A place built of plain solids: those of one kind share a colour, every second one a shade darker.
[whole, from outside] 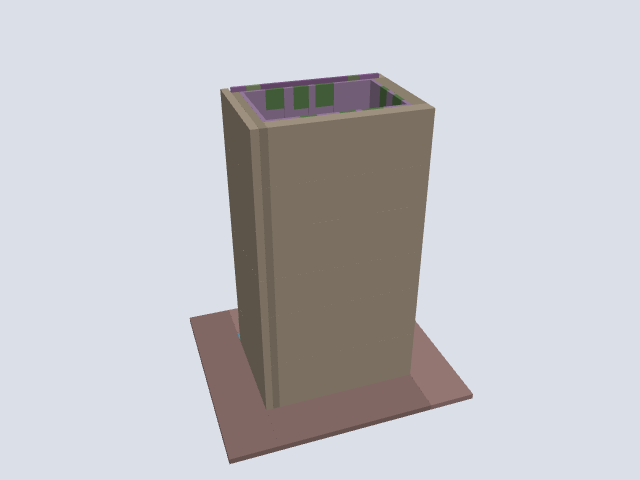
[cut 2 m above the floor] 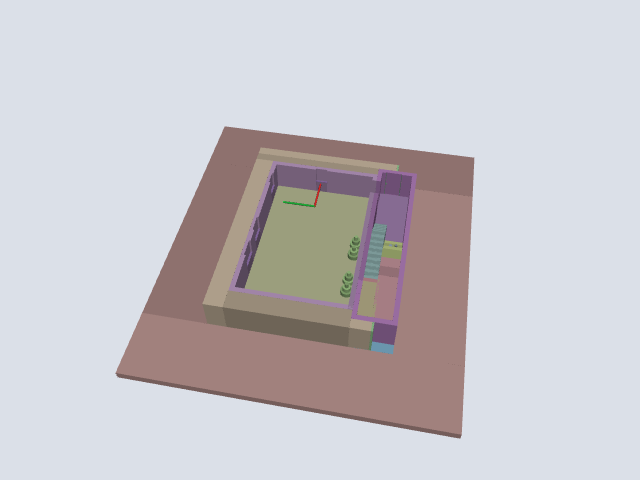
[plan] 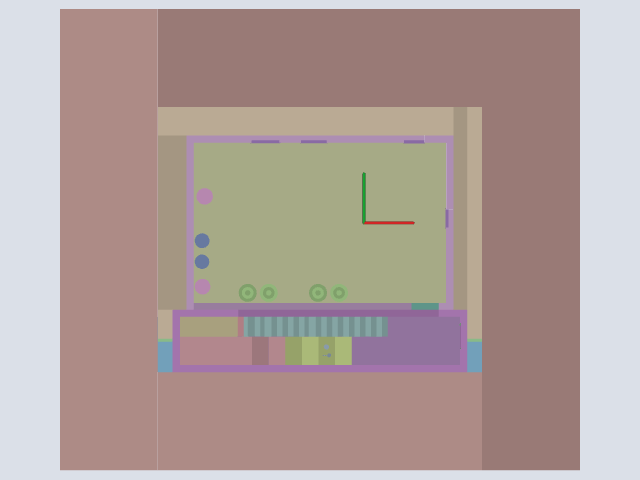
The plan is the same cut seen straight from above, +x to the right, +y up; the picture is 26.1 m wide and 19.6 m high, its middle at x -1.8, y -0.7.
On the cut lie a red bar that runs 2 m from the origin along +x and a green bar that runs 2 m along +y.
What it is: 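A harbour's pilots' and signal tower of tall halls, each with a gallery across one end; two of its long stairs turn on winders round a masonry block, nothing at their outer side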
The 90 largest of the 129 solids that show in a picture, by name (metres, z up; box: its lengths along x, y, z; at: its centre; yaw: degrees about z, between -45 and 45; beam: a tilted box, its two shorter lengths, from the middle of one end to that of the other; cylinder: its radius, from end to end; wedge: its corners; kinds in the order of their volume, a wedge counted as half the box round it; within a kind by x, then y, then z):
{
 "wall_fill_1": {"box": [0.6, 1.18, 4.96], "at": [-8.12, -4.14, 2.13]},
 "wall_fill_2": {"box": [1.17, 7.12, 4.96], "at": [-7.84, 0.01, 2.13]},
 "wall_fill_3": {"box": [1.17, 7.12, 4.22], "at": [-7.84, 0.01, 22.31]},
 "wall_fill_4": {"box": [12.07, 1.16, 4.96], "at": [-2.39, 4.15, 2.13]},
 "wall_fill_5": {"box": [12.07, 1.16, 4.8], "at": [-2.39, 4.15, 7.0]},
 "wall_fill_6": {"box": [12.07, 1.16, 3.38], "at": [-2.39, 4.15, 11.09]},
 "wall_fill_7": {"box": [12.07, 1.16, 4.13], "at": [-2.39, 4.15, 14.85]},
 "wall_fill_8": {"box": [12.07, 1.16, 3.29], "at": [-2.39, 4.15, 18.55]},
 "wall_fill_9": {"box": [12.07, 1.16, 4.22], "at": [-2.39, 4.15, 22.31]},
 "wall_fill_10": {"box": [0.56, 8.28, 4.96], "at": [3.93, 0.59, 2.13]},
 "wall_fill_11": {"box": [0.56, 8.28, 4.8], "at": [3.93, 0.59, 7.0]},
 "wall_fill_12": {"box": [0.56, 8.28, 3.38], "at": [3.93, 0.59, 11.09]},
 "wall_fill_13": {"box": [0.56, 8.28, 4.13], "at": [3.93, 0.59, 14.85]},
 "wall_fill_14": {"box": [0.56, 8.28, 3.29], "at": [3.93, 0.59, 18.55]},
 "wall_fill_15": {"box": [0.56, 8.28, 4.22], "at": [3.93, 0.59, 22.31]},
 "wall_fill_16": {"box": [0.6, 9.46, 4.96], "at": [4.51, 0.0, 2.13]},
 "wall_fill_17": {"box": [0.6, 9.46, 4.8], "at": [4.51, 0.0, 7.0]},
 "wall_fill_18": {"box": [0.6, 9.46, 3.38], "at": [4.51, 0.0, 11.09]},
 "wall_fill_19": {"box": [0.6, 9.46, 4.13], "at": [4.51, 0.0, 14.85]},
 "wall_fill_20": {"box": [0.6, 9.46, 3.29], "at": [4.51, 0.0, 18.55]},
 "wall_fill_21": {"box": [0.6, 9.46, 4.22], "at": [4.51, 0.0, 22.31]},
 "ground_garden_1": {"box": [4.0, 18.83, 0.5], "at": [-10.42, -0.69, -0.27]},
 "ground_garden_2": {"box": [13.23, 4.0, 0.5], "at": [-1.8, -8.1, -0.27]},
 "ground_garden_3": {"box": [13.23, 4.0, 0.5], "at": [-1.8, 6.73, -0.27]},
 "ground_garden_4": {"box": [4.0, 18.83, 0.5], "at": [6.81, -0.69, -0.27]},
 "wall_yard_1": {"box": [0.3, 2.55, 3.05], "at": [-7.67, -4.83, 1.37]},
 "wall_yard_2": {"box": [1.73, 0.28, 24.92], "at": [-6.96, -3.69, 12.31]},
 "wall_yard_3": {"box": [0.96, 0.28, 5.11], "at": [-5.61, -3.69, 2.4]},
 "wall_yard_4": {"box": [12.03, 0.3, 3.05], "at": [-1.8, -5.95, 1.37]},
 "wall_yard_5": {"box": [7.07, 0.28, 24.92], "at": [-1.6, -3.69, 12.31]},
 "wall_yard_6": {"box": [1.16, 0.28, 24.92], "at": [3.63, -3.69, 12.31]},
 "wall_yard_7": {"box": [0.3, 0.96, 2.95], "at": [4.06, -5.62, 1.32]},
 "wall_yard_8": {"box": [0.3, 0.54, 2.95], "at": [4.06, -3.82, 1.32]},
 "wall_yard_9": {"box": [0.26, 1.05, 2.1], "at": [4.09, -4.62, 1.05]},
 "wall_1": {"box": [0.3, 2.19, 4.22], "at": [-7.11, -2.45, 22.31]},
 "wall_2": {"box": [0.3, 7.12, 4.96], "at": [-7.11, 0.01, 2.13]},
 "wall_3": {"box": [0.3, 1.04, 4.22], "at": [-7.11, 0.36, 22.31]},
 "wall_4": {"box": [2.18, 0.3, 4.22], "at": [-6.16, 3.42, 22.31]},
 "wall_5": {"box": [2.66, 0.3, 4.96], "at": [-5.92, 3.42, 2.13]},
 "wall_6": {"box": [3.39, 0.28, 4.22], "at": [-5.56, -3.41, 22.31]},
 "wall_7": {"box": [1.13, 0.3, 1.25], "at": [-4.03, 3.42, 0.27]},
 "wall_8": {"box": [0.89, 0.3, 4.96], "at": [-3.02, 3.42, 2.13]},
 "wall_9": {"box": [9.19, 0.28, 4.96], "at": [-2.66, -3.41, 2.13]},
 "wall_10": {"box": [0.55, 0.28, 4.22], "at": [-2.06, -3.41, 22.31]},
 "wall_11": {"box": [1.05, 0.3, 1.25], "at": [-2.05, 3.42, 0.27]},
 "wall_12": {"box": [0.77, 0.28, 4.22], "at": [-0.17, -3.41, 22.31]},
 "wall_13": {"box": [3.16, 0.3, 4.96], "at": [0.05, 3.42, 2.13]},
 "wall_14": {"box": [1.45, 0.2, 1.42], "at": [0.94, -3.45, 22.16]},
 "wall_15": {"box": [2.62, 0.3, 4.22], "at": [2.34, 3.42, 22.31]},
 "wall_16": {"box": [1.99, 0.28, 4.22], "at": [2.66, -3.41, 22.31]},
 "wall_17": {"box": [1.19, 0.3, 4.96], "at": [3.06, 3.42, 2.13]},
 "wall_18": {"box": [0.6, 0.28, 4.96], "at": [3.35, -3.41, 2.13]},
 "wall_19": {"box": [0.3, 3.36, 4.96], "at": [3.5, -1.87, 2.13]},
 "wall_20": {"box": [0.3, 7.12, 4.22], "at": [3.5, 0.01, 22.31]},
 "wall_21": {"box": [0.3, 3.01, 4.96], "at": [3.5, 2.06, 2.13]},
 "floor_1": {"box": [10.31, 6.54, 0.35], "at": [-1.8, 0.0, -0.18]},
 "wall_terr_1": {"box": [2.95, 1.16, 3.6], "at": [-6.05, -5.22, 1.75]},
 "wall_terr_2": {"box": [0.68, 1.16, 3.04], "at": [-4.24, -5.22, 1.47]},
 "wall_terr_3": {"box": [0.68, 1.16, 2.49], "at": [-3.56, -5.22, 1.2]},
 "step_1": {"box": [0.29, 0.81, 4.82], "at": [-4.83, -4.24, 2.36]},
 "step_2": {"box": [0.29, 0.82, 4.63], "at": [-4.61, -4.24, 2.27]},
 "step_3": {"box": [0.29, 0.82, 4.45], "at": [-4.38, -4.24, 2.18]},
 "step_4": {"box": [0.29, 0.82, 4.27], "at": [-4.15, -4.24, 2.08]},
 "step_5": {"box": [0.29, 0.82, 4.08], "at": [-3.93, -4.24, 1.99]},
 "step_6": {"box": [0.29, 0.82, 3.9], "at": [-3.7, -4.24, 1.9]},
 "step_7": {"box": [0.29, 0.82, 3.72], "at": [-3.47, -4.24, 1.81]},
 "step_8": {"box": [0.29, 0.82, 3.53], "at": [-3.25, -4.24, 1.72]},
 "step_9": {"box": [0.29, 0.82, 3.35], "at": [-3.02, -4.24, 1.63]},
 "step_10": {"box": [0.29, 0.82, 3.17], "at": [-2.8, -4.24, 1.53]},
 "step_11": {"box": [0.29, 0.82, 2.98], "at": [-2.57, -4.24, 1.44]},
 "step_12": {"box": [0.29, 0.82, 2.8], "at": [-2.34, -4.24, 1.35]},
 "step_13": {"box": [0.29, 0.82, 2.62], "at": [-2.12, -4.24, 1.26]},
 "step_14": {"box": [0.29, 0.82, 2.43], "at": [-1.89, -4.24, 1.17]},
 "step_15": {"box": [0.29, 0.82, 2.25], "at": [-1.67, -4.24, 1.08]},
 "step_16": {"box": [0.29, 0.82, 2.07], "at": [-1.44, -4.24, 0.98]},
 "step_17": {"box": [0.29, 0.82, 1.88], "at": [-1.21, -4.24, 0.89]},
 "step_18": {"box": [0.29, 0.82, 1.7], "at": [-0.99, -4.24, 0.8]},
 "wall_over_yard_1": {"box": [0.96, 0.28, 17.32], "at": [-5.61, -3.69, 16.11]},
 "wall_over_yard_2": {"box": [1.11, 0.28, 22.27], "at": [2.49, -3.69, 13.64]},
 "wall_pier_out_1": {"box": [2.36, 0.81, 4.76], "at": [-6.34, -4.24, 2.33]},
 "wall_pier_out_2": {"box": [2.61, 0.16, 5.01], "at": [-6.22, -4.73, 2.45]},
 "floor_yard_1": {"box": [11.44, 1.97, 0.35], "at": [-1.8, -4.82, -0.18]},
 "wall_head_1": {"box": [0.3, 1.19, 1.66], "at": [-7.11, -0.76, 23.59]},
 "wall_head_2": {"box": [0.3, 1.47, 1.64], "at": [-7.11, 1.61, 23.6]},
 "wall_head_3": {"box": [1.53, 0.28, 1.76], "at": [-3.1, -3.41, 23.54]},
 "wall_head_4": {"box": [1.23, 0.28, 1.74], "at": [-1.17, -3.41, 23.55]},
 "wall_head_5": {"box": [1.45, 0.28, 1.56], "at": [0.94, -3.41, 23.64]},
 "floor_quay_1": {"box": [0.6, 2.27, 0.5], "at": [-8.12, -4.97, -0.27]},
 "floor_quay_2": {"box": [0.6, 2.27, 0.5], "at": [4.51, -4.97, -0.27]},
 "floor_hda_1": {"box": [0.25, 0.82, 5.01], "at": [-5.04, -4.24, 2.45]}
}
